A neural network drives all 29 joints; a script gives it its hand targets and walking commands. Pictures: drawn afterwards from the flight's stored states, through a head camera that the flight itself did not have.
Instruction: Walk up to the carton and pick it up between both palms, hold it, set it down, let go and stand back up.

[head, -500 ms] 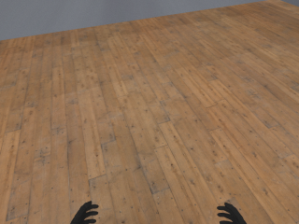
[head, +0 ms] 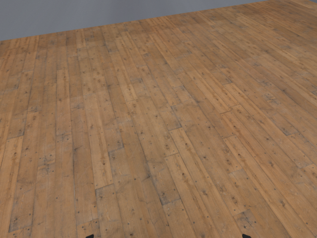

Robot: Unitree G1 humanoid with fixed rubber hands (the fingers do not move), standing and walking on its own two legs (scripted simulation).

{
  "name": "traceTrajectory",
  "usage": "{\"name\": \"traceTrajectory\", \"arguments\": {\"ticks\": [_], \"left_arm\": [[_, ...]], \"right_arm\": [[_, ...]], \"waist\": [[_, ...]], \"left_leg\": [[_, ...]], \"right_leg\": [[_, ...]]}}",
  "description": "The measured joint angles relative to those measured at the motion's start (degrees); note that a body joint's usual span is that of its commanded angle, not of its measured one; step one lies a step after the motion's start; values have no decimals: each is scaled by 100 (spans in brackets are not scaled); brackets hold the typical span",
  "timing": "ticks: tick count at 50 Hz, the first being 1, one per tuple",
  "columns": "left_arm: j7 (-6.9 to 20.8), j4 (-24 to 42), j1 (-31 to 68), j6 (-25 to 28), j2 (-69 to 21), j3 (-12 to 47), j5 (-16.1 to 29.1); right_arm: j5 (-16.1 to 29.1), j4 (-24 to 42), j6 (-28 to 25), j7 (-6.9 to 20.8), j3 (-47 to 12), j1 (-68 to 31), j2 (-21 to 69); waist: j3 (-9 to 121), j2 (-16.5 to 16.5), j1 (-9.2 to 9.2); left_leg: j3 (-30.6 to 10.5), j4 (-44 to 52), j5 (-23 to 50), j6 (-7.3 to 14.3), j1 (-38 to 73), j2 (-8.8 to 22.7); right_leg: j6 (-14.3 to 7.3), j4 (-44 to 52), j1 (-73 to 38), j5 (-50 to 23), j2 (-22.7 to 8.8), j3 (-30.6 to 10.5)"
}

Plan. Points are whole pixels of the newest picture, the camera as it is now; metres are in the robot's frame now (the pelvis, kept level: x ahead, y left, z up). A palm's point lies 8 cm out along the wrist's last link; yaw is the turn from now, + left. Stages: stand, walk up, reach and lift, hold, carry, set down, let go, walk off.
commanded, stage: stand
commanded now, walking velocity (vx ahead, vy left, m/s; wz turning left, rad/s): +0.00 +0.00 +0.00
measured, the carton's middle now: out of the picture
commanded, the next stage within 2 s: walk up in 1.98 s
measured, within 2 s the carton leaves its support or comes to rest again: neither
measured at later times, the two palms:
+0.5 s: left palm out of the picture +0.07 +0.23 -0.12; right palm out of the picture +0.07 -0.23 -0.12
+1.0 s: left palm out of the picture +0.01 +0.22 -0.13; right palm out of the picture +0.01 -0.22 -0.13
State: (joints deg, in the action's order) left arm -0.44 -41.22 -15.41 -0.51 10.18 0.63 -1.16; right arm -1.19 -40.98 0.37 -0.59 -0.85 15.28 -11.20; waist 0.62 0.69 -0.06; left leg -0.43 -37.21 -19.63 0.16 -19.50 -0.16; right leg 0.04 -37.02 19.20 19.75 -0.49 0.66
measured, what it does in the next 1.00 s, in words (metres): stands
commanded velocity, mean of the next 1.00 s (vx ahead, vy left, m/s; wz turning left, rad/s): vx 0.00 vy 0.00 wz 0.00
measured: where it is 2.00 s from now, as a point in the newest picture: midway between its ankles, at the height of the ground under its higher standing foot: outside the picture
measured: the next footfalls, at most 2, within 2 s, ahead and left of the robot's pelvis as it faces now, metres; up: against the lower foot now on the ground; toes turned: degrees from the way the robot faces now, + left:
none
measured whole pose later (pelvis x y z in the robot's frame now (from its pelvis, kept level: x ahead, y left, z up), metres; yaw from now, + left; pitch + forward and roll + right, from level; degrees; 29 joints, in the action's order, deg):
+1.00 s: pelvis +0.01 +0.00 +0.01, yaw +0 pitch -1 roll +0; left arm -1.9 -61.7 -16.3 0.3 8.0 0.0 -0.6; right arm -0.7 -61.8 -0.3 -2.0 -0.2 16.8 -8.7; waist -1.9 0.6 0.0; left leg -0.5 -28.0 -15.9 0.1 -11.1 -0.1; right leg 0.0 -28.0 10.9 16.1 -0.5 0.7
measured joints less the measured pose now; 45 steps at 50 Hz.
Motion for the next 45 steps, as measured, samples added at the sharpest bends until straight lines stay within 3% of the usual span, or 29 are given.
{"name": "traceTrajectory", "arguments": {"ticks": [22, 45], "left_arm": [[-64, -578, -32, 29, -17, -63, 22], [-139, -1787, -74, 72, -139, -88, 53]], "right_arm": [[18, -641, -19, -65, 61, 66, 28], [42, -1850, -56, -136, 84, 123, 174]], "waist": [[-65, -4, 8], [-225, -11, 2]], "left_leg": [[-1, 259, 65, 0, 252, -3], [-5, 827, 320, -9, 756, 2]], "right_leg": [[-7, 243, -246, -54, -2, 2], [-10, 805, -747, -306, 3, 8]]}}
